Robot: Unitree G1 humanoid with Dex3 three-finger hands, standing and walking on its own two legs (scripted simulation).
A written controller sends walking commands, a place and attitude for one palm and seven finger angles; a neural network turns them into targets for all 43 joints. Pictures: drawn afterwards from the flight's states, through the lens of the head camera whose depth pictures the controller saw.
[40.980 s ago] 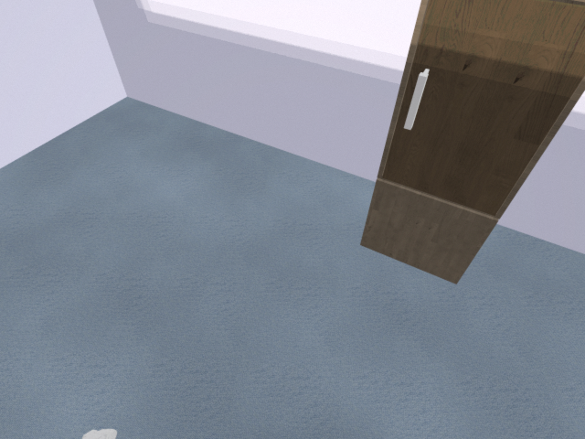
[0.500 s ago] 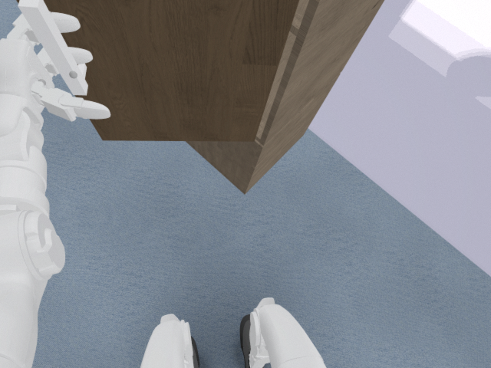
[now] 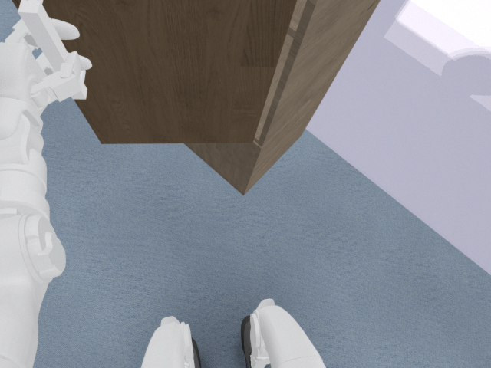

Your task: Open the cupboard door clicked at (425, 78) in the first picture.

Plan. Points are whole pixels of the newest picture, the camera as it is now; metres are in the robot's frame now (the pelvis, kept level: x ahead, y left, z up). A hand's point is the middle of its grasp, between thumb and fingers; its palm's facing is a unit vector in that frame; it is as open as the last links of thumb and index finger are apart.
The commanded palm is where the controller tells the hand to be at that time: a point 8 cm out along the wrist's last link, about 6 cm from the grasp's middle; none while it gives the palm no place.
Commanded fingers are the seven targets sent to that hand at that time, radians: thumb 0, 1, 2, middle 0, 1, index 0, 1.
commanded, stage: close the thumb around the handle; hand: left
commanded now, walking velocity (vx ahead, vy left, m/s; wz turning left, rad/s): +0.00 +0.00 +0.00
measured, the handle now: (60, 47) +0.60 +0.22 +0.07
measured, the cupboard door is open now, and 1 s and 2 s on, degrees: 46 85 91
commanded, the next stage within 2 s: pull the door open along its arc in 0.06 s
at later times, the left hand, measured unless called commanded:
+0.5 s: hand (72, 95) +0.51 +0.19 +0.07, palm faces -0.06 -1.00 -0.01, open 5.8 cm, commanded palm +0.46 +0.23 +0.06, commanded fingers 0.00 0.90 0.90 -0.40 -1.35 -0.40 -1.35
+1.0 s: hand (149, 208) +0.34 +0.09 +0.07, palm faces +0.30 -0.95 +0.01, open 6.3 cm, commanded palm +0.26 +0.17 +0.06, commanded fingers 0.00 0.90 0.90 -0.40 -1.35 -0.40 -1.35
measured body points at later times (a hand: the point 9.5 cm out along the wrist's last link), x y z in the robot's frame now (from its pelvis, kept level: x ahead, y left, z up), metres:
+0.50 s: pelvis +0.01 +0.00 +0.01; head +0.16 +0.02 +0.44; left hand +0.51 +0.25 +0.07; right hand +0.01 -0.26 -0.09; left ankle -0.01 +0.09 -0.65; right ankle +0.03 -0.12 -0.65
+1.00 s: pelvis +0.02 -0.02 +0.03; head +0.08 -0.02 +0.47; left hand +0.32 +0.14 +0.07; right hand +0.19 -0.23 -0.08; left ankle -0.01 +0.09 -0.65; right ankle +0.03 -0.12 -0.65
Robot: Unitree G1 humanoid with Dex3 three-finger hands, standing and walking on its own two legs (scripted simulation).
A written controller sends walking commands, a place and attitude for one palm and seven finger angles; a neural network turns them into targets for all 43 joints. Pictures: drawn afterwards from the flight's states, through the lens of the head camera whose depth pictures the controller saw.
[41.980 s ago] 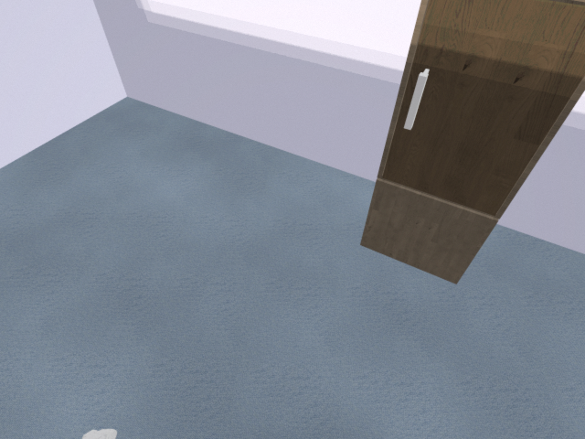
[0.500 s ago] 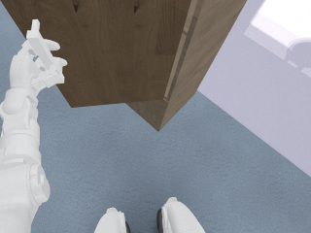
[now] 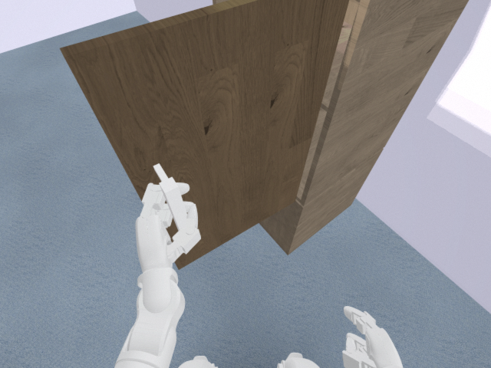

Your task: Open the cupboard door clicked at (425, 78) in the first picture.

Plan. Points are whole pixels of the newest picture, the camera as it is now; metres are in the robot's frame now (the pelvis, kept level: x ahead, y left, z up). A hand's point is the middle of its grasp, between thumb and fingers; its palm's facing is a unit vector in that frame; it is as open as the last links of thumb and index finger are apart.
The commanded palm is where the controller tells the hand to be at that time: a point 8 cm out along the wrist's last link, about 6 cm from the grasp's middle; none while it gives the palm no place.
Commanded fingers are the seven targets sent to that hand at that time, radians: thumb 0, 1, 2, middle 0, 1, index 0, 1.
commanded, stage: pull the door open along its arc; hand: left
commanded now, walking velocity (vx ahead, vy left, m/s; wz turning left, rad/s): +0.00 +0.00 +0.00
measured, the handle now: (173, 204) +0.37 +0.14 +0.04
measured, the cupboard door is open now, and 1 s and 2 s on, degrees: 85 91 92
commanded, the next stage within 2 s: open thumb and fingers to let go in 0.10 s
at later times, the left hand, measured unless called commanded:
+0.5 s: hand (207, 244) +0.30 +0.08 +0.04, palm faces +0.34 -0.94 -0.01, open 8.0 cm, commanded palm +0.26 +0.13 +0.04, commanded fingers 0.00 -0.22 0.42 -0.32 -1.23 -0.32 -1.23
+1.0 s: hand (210, 244) +0.30 +0.07 +0.04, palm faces +0.29 -0.96 +0.00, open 14.9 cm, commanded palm +0.26 +0.12 +0.04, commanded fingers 0.00 -0.50 0.30 -0.15 -0.30 -0.15 -0.30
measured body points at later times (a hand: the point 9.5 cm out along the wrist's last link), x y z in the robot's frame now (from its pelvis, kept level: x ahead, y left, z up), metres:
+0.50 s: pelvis -0.02 -0.04 +0.00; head +0.05 -0.06 +0.44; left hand +0.28 +0.13 +0.04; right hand +0.14 -0.27 -0.13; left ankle -0.02 +0.11 -0.68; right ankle +0.01 -0.10 -0.68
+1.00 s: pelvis -0.03 -0.01 -0.01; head +0.02 -0.02 +0.44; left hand +0.28 +0.12 +0.04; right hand +0.14 -0.23 -0.12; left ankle -0.02 +0.11 -0.68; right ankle +0.01 -0.10 -0.68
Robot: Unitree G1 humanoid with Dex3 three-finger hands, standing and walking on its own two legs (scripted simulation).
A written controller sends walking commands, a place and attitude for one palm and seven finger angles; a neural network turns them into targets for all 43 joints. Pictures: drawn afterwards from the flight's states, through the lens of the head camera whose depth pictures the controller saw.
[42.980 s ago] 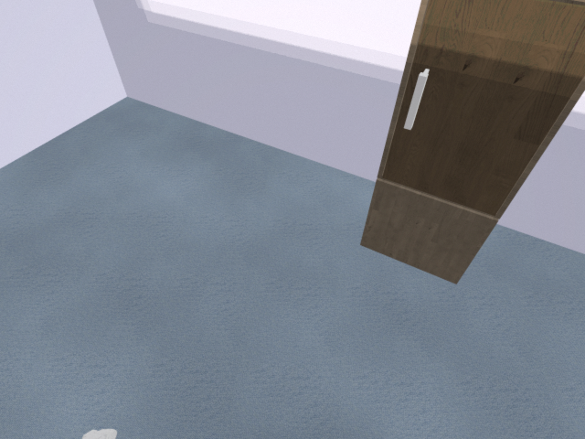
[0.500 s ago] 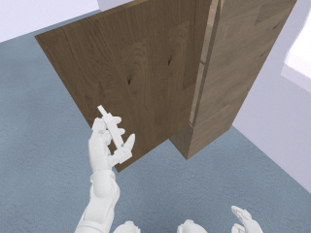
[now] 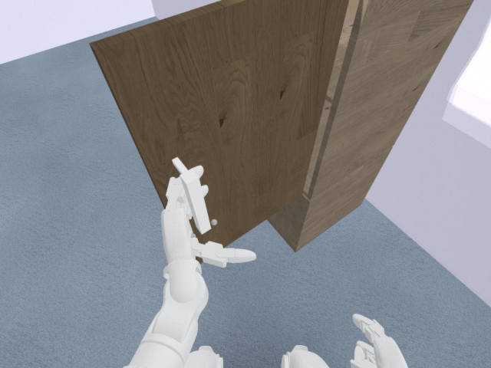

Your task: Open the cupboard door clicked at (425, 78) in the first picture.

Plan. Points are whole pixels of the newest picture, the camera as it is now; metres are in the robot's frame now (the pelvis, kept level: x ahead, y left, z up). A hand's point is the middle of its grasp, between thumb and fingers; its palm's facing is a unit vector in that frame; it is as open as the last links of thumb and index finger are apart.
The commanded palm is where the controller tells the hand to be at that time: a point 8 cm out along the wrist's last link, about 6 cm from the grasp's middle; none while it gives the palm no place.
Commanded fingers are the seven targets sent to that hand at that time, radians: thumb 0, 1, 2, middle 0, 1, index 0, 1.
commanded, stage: open thumb and fingers to let go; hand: left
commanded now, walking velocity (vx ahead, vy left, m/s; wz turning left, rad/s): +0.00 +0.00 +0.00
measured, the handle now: (191, 197) +0.38 +0.11 +0.05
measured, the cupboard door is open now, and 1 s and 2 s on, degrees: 91 92 92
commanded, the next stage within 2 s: slide the hand sideways off the handle in 0.02 s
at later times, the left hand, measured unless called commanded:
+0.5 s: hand (202, 238) +0.31 +0.09 +0.04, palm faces -0.21 -0.98 +0.01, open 16.1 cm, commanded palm +0.29 +0.14 +0.04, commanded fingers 0.00 -0.50 0.30 -0.15 -0.30 -0.15 -0.30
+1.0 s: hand (170, 266) +0.26 +0.13 +0.04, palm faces -0.16 -0.99 -0.03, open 16.3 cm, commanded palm +0.25 +0.19 +0.04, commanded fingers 0.00 -0.50 0.30 -0.15 -0.30 -0.15 -0.30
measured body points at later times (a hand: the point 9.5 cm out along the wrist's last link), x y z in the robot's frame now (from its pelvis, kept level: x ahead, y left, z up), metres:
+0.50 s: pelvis +0.00 +0.03 +0.00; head +0.06 +0.02 +0.44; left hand +0.32 +0.14 +0.05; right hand +0.15 -0.21 -0.10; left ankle +0.02 +0.12 -0.67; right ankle +0.04 -0.09 -0.67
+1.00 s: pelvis +0.02 +0.02 -0.01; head +0.08 +0.01 +0.43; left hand +0.27 +0.18 +0.04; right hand +0.21 -0.20 -0.09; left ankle +0.02 +0.12 -0.67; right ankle +0.04 -0.09 -0.67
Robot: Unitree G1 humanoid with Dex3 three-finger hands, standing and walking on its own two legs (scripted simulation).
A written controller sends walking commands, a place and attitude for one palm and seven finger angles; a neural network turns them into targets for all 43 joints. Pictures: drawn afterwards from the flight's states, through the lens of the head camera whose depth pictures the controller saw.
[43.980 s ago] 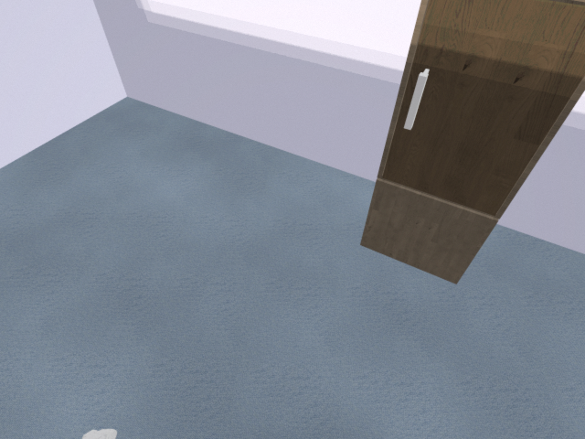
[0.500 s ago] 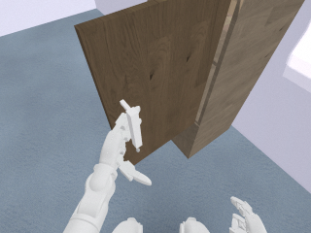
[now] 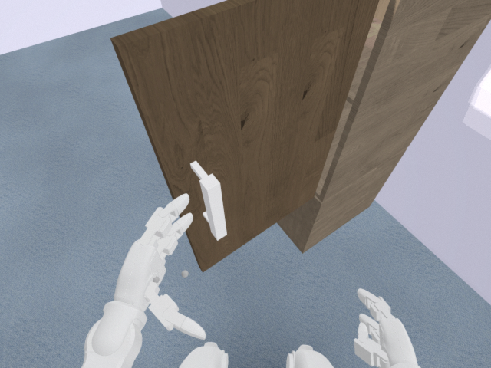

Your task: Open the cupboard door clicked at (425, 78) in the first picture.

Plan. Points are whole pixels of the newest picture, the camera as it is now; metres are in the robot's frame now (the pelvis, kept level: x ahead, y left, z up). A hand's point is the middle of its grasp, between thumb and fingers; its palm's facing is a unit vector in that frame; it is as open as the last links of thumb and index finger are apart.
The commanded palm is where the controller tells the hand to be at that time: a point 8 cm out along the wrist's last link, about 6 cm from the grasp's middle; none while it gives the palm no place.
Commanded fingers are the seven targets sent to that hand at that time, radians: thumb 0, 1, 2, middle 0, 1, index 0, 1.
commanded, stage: slide the hand sideways off the handle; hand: left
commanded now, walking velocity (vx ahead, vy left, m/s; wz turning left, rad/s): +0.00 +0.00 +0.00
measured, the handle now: (208, 203) +0.36 +0.09 +0.06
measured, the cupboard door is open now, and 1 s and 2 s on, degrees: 92 92 92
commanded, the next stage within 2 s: draw the hand back to the body in 0.32 s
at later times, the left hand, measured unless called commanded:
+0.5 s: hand (153, 289) +0.22 +0.15 +0.05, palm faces -0.16 -0.99 -0.04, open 16.3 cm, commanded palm +0.20 +0.21 +0.07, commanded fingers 0.00 -0.50 0.30 -0.15 -0.30 -0.15 -0.30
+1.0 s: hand (83, 284) +0.20 +0.20 +0.13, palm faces +0.01 -0.98 -0.19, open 15.9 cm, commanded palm +0.17 +0.26 +0.15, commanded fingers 0.00 -0.15 0.45 -0.16 -0.30 -0.16 -0.30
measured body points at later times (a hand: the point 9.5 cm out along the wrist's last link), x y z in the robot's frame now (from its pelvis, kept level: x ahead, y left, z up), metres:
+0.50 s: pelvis +0.00 -0.01 -0.01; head +0.06 -0.01 +0.44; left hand +0.23 +0.20 +0.06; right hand +0.18 -0.25 -0.08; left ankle +0.00 +0.10 -0.66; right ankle +0.02 -0.11 -0.66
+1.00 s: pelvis +0.01 +0.01 +0.04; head +0.01 +0.01 +0.49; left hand +0.20 +0.25 +0.14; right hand +0.20 -0.22 -0.02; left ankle +0.00 +0.10 -0.66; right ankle +0.02 -0.11 -0.66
